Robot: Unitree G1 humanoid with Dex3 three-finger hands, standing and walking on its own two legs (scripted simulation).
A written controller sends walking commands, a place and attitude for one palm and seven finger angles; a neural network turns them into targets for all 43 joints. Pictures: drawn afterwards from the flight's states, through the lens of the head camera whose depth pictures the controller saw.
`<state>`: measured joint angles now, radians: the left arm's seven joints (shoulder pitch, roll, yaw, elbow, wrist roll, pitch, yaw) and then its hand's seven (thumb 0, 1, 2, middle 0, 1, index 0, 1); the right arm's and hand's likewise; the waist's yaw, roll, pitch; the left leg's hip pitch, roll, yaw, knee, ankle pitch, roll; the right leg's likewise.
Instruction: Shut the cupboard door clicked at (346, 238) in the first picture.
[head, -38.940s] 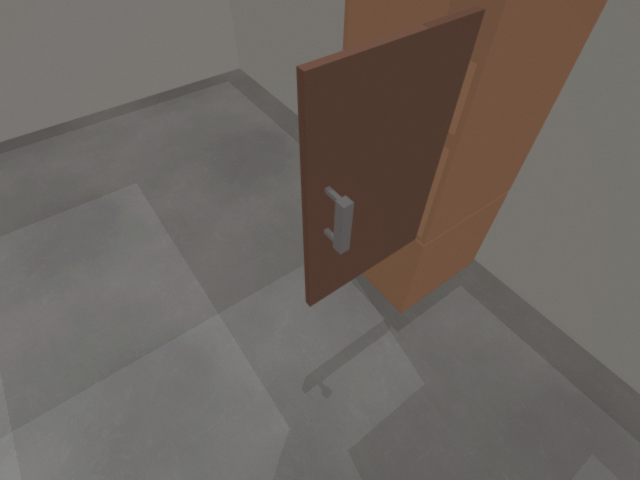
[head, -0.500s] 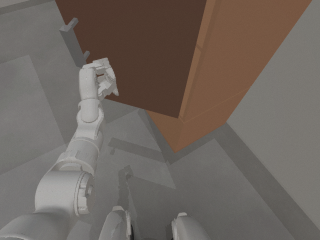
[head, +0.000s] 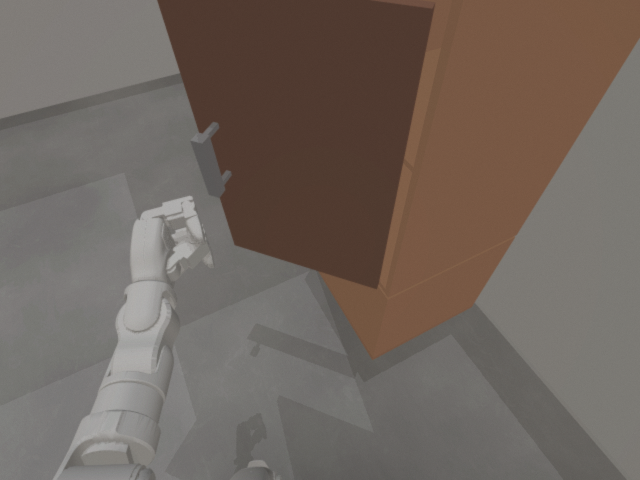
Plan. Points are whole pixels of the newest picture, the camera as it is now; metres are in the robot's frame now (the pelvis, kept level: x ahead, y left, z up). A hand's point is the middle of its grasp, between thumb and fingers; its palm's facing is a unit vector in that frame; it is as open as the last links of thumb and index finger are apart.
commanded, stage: draw the hand back to the body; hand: left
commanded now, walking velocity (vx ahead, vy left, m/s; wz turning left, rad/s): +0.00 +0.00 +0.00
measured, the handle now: (215, 160) +0.64 +0.19 +0.01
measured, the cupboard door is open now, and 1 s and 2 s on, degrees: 42 42 42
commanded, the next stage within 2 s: step back with the hand held close in 1.16 s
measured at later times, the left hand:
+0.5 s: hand (69, 300) +0.27 +0.24 +0.15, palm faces +0.28 -0.92 -0.29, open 4.0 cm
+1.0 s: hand out of the picture +0.21 +0.28 +0.20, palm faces +0.49 -0.77 -0.42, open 7.2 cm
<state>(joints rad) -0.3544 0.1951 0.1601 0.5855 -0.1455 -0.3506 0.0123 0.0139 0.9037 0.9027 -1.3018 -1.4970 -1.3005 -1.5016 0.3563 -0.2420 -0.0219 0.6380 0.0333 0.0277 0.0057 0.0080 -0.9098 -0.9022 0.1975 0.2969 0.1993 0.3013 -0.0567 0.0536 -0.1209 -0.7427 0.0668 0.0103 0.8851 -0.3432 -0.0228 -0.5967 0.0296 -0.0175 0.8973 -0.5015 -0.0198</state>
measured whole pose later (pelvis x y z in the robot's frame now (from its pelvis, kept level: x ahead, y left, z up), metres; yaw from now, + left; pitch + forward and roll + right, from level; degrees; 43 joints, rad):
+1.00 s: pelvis +0.03 +0.01 +0.05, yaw +2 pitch -3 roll +1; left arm 0.45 0.33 0.35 -0.33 -0.07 -0.04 0.10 0.01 0.90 0.90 -0.24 -0.34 -0.24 -0.34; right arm 0.20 -0.24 0.01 0.63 0.02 -0.06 -0.08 0.01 -0.91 -0.90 0.20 0.30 0.20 0.30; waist 0.07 0.08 -0.01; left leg -0.19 0.02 0.02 0.44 -0.20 -0.01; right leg -0.03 -0.01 -0.02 0.42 -0.34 0.00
